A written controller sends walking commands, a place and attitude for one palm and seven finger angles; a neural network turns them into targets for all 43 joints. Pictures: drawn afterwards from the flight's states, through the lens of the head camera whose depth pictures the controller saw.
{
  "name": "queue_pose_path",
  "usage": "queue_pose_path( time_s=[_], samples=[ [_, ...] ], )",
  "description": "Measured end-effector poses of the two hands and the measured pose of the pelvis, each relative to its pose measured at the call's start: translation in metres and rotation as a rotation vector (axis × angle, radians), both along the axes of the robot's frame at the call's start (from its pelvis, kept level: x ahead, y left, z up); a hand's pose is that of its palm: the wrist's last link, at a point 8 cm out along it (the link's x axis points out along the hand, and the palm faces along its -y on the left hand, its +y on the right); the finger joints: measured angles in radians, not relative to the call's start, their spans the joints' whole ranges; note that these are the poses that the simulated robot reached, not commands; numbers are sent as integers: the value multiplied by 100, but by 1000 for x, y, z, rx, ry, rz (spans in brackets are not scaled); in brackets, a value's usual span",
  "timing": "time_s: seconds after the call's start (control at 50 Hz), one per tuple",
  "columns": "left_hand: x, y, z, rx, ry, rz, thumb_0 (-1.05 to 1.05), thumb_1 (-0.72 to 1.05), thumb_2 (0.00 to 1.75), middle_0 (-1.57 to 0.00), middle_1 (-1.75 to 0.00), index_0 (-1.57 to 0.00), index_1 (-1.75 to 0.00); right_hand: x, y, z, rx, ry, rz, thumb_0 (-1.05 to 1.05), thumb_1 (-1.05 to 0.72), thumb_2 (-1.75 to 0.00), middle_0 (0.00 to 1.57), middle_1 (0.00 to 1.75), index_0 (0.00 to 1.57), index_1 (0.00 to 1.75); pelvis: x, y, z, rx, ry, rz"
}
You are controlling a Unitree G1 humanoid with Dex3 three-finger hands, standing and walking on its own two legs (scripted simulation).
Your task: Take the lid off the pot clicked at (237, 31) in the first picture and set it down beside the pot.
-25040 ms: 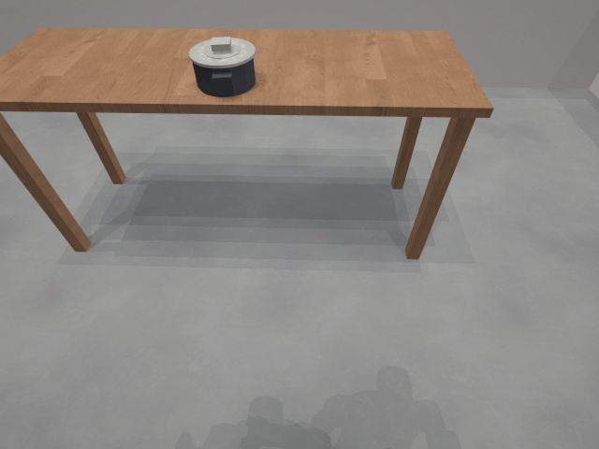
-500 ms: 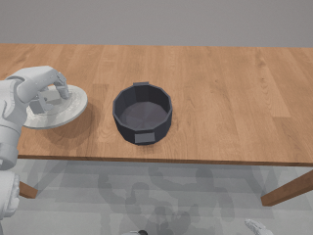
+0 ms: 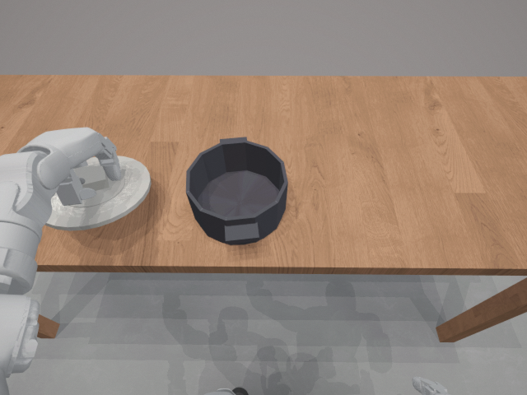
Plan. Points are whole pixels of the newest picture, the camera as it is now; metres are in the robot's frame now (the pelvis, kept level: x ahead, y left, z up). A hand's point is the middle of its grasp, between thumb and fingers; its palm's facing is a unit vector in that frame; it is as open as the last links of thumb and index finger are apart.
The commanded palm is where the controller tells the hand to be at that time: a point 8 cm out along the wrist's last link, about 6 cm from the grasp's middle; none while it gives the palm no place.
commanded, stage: lower the lid onto the table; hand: left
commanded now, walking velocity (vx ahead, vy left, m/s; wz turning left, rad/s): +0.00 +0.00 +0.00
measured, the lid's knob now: (89, 178) +0.44 +0.29 +0.06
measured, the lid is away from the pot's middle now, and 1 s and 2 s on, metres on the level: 0.24 0.24 0.25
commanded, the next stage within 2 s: open the fingers wide in 0.98 s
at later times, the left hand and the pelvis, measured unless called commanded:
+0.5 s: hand (89, 194) +0.41 +0.28 +0.05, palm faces -0.47 -0.06 -0.88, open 7.3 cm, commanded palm +0.43 +0.29 +0.12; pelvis +0.00 +0.00 +0.00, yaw +0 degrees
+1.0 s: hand (96, 196) +0.42 +0.29 +0.03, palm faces -0.47 -0.07 -0.88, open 7.2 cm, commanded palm +0.44 +0.28 +0.09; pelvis +0.00 +0.01 -0.01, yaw -1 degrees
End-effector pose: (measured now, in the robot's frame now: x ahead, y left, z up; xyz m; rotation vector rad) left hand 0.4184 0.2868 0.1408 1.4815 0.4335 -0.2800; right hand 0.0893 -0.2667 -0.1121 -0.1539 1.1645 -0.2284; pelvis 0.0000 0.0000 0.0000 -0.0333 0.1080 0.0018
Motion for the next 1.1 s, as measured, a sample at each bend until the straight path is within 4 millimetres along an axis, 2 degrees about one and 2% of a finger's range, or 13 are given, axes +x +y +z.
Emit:
queue_pose_path(
  time_s=[0.32,0.78,1.1],
  samples=[
    [-7,2,-19,-9,20,-19,-2,7,114,-63,-71,-82,-79,-10,-4,-1,-31,17,-12,1,-90,-90,20,30,20,30,-3,2,-2,-5,7,-2],
    [7,-2,-46,-18,36,-28,-2,7,114,-63,-71,-83,-79,-41,-5,-6,-56,78,-69,1,-90,-90,20,30,20,30,-2,6,-8,-9,51,-22],
    [9,2,-53,-5,22,-13,-2,6,112,-63,-72,-84,-81,-44,-4,-12,-47,91,-76,1,-90,-90,20,30,20,30,-4,6,-14,-13,77,-24]
  ],
)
